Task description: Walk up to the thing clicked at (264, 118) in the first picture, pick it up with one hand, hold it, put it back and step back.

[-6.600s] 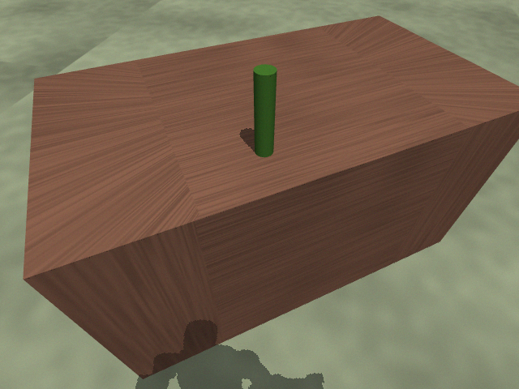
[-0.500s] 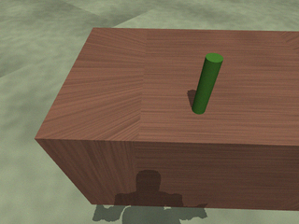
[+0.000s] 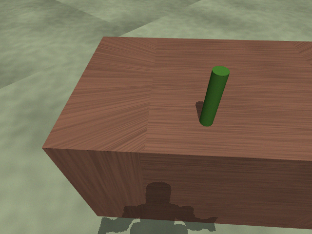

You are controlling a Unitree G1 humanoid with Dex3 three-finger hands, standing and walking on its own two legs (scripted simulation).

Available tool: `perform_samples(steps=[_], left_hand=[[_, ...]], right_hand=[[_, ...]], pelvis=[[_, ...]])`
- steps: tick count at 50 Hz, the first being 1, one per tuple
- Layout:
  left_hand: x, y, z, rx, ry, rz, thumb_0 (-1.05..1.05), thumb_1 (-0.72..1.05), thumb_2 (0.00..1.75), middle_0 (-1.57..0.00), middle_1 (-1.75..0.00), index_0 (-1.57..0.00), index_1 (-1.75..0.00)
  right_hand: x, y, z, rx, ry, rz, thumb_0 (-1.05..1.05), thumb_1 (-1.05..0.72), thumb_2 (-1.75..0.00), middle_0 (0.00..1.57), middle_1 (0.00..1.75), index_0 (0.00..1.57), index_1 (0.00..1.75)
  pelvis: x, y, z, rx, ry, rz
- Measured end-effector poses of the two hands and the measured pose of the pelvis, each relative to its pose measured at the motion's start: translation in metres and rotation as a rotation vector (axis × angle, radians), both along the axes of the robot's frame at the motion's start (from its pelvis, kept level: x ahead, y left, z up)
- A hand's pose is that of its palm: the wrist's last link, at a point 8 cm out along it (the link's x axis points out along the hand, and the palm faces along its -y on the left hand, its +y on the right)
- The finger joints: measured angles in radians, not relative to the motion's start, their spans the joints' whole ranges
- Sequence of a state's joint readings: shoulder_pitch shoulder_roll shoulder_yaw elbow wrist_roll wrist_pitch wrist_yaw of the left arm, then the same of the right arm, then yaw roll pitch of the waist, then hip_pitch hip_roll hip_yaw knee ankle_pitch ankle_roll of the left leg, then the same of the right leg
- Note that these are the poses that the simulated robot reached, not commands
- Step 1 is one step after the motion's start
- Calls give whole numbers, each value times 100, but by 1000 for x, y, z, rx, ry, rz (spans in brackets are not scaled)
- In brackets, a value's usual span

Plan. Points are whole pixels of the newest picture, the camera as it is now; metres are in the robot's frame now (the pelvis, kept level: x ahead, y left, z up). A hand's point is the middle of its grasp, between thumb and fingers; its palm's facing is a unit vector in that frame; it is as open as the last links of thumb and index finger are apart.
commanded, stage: walk up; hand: right
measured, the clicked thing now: (212, 99) +0.50 -0.15 +0.08
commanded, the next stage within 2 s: stand in 0.36 s
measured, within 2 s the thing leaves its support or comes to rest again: neither
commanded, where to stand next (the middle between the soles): +0.06 +0.01 m, yaw -2 degrees
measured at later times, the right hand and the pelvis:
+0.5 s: hand out of the picture +0.09 -0.26 -0.15, palm faces -0.03 +0.94 -0.33, open 7.4 cm; pelvis +0.01 -0.01 +0.00, yaw +0 degrees
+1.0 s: hand out of the picture +0.10 -0.27 -0.15, palm faces -0.02 +0.94 -0.34, open 7.4 cm; pelvis +0.03 -0.01 +0.00, yaw -1 degrees
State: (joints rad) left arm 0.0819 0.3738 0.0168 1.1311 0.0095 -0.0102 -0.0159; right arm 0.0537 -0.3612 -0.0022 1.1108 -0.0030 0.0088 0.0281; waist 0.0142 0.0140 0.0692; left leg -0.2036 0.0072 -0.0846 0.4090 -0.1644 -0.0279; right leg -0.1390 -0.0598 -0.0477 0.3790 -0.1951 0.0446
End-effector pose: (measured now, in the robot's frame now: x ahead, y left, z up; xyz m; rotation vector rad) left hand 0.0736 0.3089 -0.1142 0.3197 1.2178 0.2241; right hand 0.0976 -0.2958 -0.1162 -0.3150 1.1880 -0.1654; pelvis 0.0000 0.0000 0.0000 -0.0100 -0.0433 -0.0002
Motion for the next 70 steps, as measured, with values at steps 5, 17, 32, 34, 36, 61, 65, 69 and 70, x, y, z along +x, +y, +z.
perform_samples(steps=[5, 17, 32, 34, 36, 61, 65, 69, 70], left_hand=[[-3, -5, -1, -4, 9, 8, 1, 91, 89, -20, -30, -21, -30], [6, -12, -3, -19, 0, 10, 1, 91, 89, -20, -30, -21, -30], [16, -21, -3, -22, 24, -23, 1, 91, 89, -20, -30, -21, -30], [18, -22, -3, -22, 26, -27, 1, 91, 89, -20, -30, -21, -30], [20, -22, -3, -21, 25, -29, 1, 91, 89, -20, -30, -21, -30], [34, -26, -1, -15, 16, -40, 1, 91, 89, -20, -30, -21, -30], [33, -27, -1, -15, 16, -42, 1, 91, 89, -20, -30, -21, -30], [32, -27, -1, -16, 17, -44, 1, 91, 89, -20, -30, -21, -30], [32, -27, -1, -16, 17, -44, 1, 91, 89, -20, -30, -21, -30]], right_hand=[[-3, -4, -1, -1, 14, -5, 1, -90, -90, 20, 30, 21, 30], [-13, -7, -1, -8, 50, -15, 1, -90, -90, 20, 30, 21, 30], [-10, -11, -1, -9, 48, -30, 1, -90, -90, 20, 30, 21, 30], [-9, -12, -1, -9, 49, -32, 1, -90, -90, 20, 30, 21, 30], [-8, -13, 0, -10, 48, -34, 1, -90, -90, 20, 30, 21, 30], [-2, -18, 0, -12, 48, -41, 1, -90, -90, 20, 30, 21, 30], [-2, -17, 0, -12, 45, -41, 1, -90, -90, 20, 30, 21, 30], [-4, -18, 0, -12, 47, -42, 1, -90, -90, 20, 30, 21, 30], [-4, -18, 0, -12, 47, -42, 1, -90, -90, 20, 30, 21, 30]], pelvis=[[1, -3, 0, 0, 0, 2], [5, -6, 1, 1, 6, 7], [17, -10, 3, 8, 15, -13], [19, -11, 3, 9, 15, -15], [20, -11, 3, 9, 15, -16], [29, -15, 4, 10, 14, -25], [28, -15, 4, 10, 13, -27], [28, -15, 4, 9, 12, -28], [27, -15, 4, 9, 12, -28]])
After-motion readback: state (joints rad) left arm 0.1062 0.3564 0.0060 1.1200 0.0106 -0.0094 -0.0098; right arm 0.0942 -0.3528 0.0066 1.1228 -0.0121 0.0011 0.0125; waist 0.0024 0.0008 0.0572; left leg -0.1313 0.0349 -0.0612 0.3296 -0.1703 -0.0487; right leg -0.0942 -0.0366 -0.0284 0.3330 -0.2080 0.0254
